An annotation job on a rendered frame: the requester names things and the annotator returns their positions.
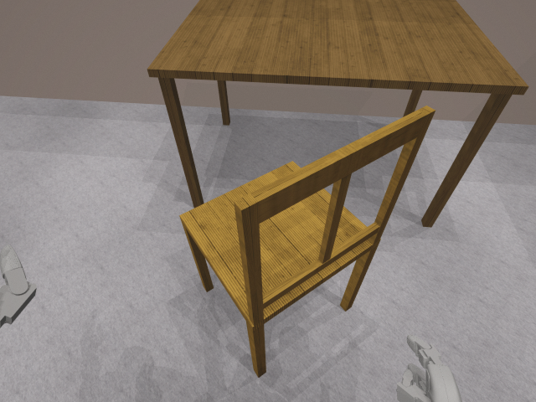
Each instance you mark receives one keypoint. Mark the robot right hand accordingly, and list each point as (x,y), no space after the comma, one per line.
(438,384)

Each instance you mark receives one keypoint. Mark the chair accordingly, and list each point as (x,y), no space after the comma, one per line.
(276,238)

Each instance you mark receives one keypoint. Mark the table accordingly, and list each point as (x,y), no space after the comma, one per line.
(392,44)

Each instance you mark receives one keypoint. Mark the robot left hand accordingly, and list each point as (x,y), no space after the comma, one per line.
(17,293)

